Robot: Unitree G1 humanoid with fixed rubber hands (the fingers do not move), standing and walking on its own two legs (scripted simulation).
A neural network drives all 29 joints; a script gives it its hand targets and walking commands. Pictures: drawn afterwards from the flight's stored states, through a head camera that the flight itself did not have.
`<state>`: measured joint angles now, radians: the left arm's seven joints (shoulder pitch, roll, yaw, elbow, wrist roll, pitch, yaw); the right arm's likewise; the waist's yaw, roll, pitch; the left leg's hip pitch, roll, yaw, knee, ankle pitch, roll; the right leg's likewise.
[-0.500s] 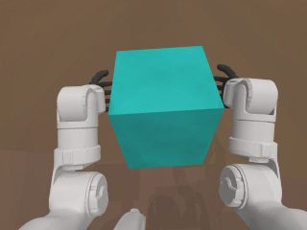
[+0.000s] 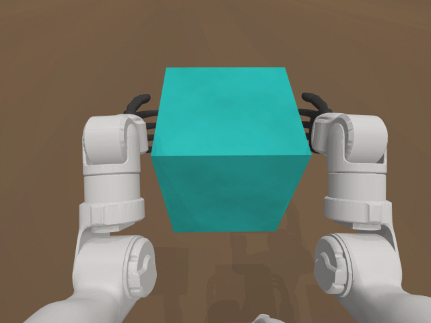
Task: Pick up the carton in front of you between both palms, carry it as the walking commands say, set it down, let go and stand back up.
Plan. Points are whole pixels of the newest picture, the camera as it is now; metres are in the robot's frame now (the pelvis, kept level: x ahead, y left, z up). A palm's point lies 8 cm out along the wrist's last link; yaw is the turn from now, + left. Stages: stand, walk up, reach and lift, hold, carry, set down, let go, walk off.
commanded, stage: carry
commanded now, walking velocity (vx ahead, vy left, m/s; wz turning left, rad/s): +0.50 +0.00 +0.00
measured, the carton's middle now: (225, 155) +0.41 -0.01 +0.11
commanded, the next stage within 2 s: none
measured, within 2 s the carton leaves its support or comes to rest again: neither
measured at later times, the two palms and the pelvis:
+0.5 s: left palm (150, 32) +0.71 +0.15 +0.21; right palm (279, 36) +0.68 -0.15 +0.21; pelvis +0.32 +0.03 +0.06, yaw +0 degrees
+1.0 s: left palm (164, 3) +0.97 +0.15 +0.19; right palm out of the picture +1.00 -0.15 +0.19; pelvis +0.62 -0.03 +0.08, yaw +2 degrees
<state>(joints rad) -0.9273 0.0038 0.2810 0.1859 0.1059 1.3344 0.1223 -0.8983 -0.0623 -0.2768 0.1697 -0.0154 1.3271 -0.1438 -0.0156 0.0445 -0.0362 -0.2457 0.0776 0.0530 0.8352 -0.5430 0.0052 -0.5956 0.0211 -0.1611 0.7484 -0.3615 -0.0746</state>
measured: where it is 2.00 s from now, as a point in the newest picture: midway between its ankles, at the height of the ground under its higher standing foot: (214, 140)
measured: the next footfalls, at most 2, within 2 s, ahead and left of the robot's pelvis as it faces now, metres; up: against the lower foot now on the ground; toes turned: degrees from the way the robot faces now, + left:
left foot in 0.34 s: +0.41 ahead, +0.10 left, +0.02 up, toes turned +5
right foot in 0.76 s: +0.67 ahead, -0.09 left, +0.02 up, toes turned -5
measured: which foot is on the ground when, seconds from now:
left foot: up 0.00-0.32, down 0.34-0.78, up 0.80-1.00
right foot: down 0.00-0.36, up 0.38-0.74, down 0.76-1.00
